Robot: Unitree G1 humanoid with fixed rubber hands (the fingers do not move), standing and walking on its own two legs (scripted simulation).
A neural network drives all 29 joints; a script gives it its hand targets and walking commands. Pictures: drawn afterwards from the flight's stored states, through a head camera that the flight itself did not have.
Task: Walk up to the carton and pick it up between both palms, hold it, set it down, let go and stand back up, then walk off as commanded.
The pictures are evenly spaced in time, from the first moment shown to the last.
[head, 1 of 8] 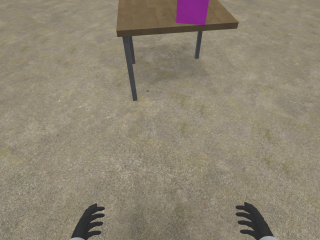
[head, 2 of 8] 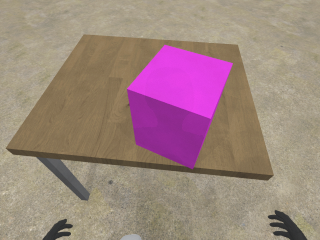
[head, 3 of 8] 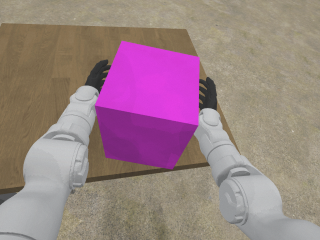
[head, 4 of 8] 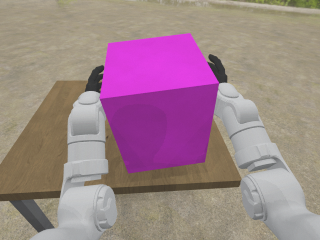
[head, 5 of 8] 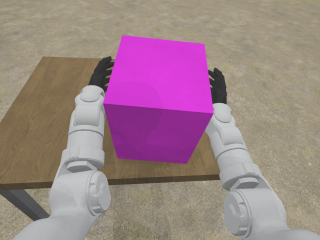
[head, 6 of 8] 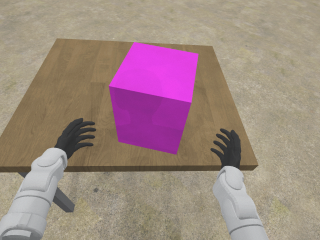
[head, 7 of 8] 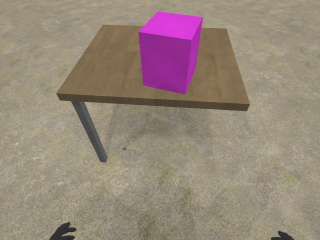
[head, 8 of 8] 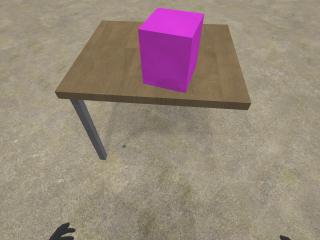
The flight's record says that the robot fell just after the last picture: no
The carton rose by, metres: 0.21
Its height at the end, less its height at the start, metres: +0.00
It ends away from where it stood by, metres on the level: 0.06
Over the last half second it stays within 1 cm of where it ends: yes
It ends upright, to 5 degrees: yes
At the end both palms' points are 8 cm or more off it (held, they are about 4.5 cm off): yes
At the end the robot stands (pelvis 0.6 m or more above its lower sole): yes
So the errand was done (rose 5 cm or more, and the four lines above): yes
